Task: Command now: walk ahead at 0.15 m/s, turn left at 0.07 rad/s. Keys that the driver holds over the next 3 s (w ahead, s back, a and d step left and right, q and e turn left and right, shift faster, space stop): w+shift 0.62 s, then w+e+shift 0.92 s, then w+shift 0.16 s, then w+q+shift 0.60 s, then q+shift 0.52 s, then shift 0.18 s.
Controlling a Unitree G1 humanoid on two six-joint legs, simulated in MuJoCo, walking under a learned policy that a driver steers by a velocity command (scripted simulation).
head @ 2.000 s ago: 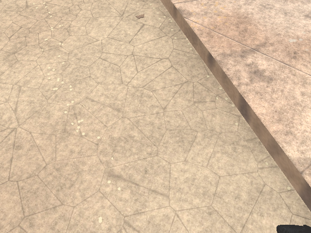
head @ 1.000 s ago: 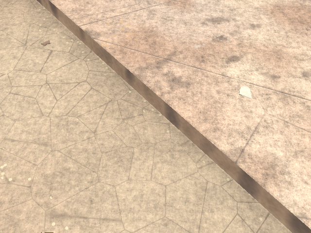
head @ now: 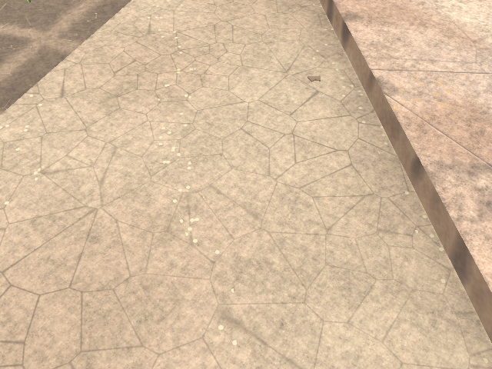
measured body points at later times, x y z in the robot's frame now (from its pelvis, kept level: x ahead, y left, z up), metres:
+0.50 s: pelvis +0.18 -0.08 +0.01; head +0.19 -0.09 +0.46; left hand +0.19 +0.20 -0.11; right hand +0.32 -0.33 -0.11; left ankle +0.19 +0.07 -0.65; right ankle +0.13 -0.15 -0.74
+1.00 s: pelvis +0.59 -0.06 +0.00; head +0.60 -0.06 +0.45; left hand +0.75 +0.20 -0.11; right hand +0.56 -0.35 -0.12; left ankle +0.57 +0.04 -0.74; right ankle +0.57 -0.18 -0.64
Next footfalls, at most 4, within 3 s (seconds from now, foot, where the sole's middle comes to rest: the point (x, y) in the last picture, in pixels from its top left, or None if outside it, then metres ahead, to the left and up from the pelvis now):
0.30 right None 0.17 -0.16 -0.77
0.78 left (240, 331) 0.61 0.04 -0.77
1.26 right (322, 225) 0.98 -0.23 -0.77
1.68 left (345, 139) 1.40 -0.35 -0.77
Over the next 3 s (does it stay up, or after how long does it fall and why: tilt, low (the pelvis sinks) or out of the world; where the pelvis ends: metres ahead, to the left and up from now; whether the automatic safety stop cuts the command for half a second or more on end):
stays up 1.89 -0.93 0.10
